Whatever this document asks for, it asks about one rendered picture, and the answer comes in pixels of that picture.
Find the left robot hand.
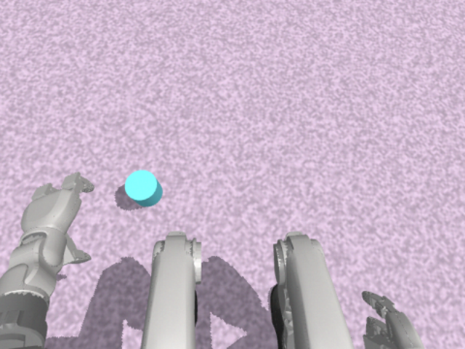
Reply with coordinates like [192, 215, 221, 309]
[21, 172, 94, 266]

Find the tin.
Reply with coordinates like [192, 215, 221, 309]
[125, 170, 163, 206]

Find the right robot hand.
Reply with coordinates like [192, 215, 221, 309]
[362, 291, 425, 349]

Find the left robot arm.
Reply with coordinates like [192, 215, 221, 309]
[0, 227, 67, 349]

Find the right robot foot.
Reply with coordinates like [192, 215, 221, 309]
[270, 285, 285, 349]

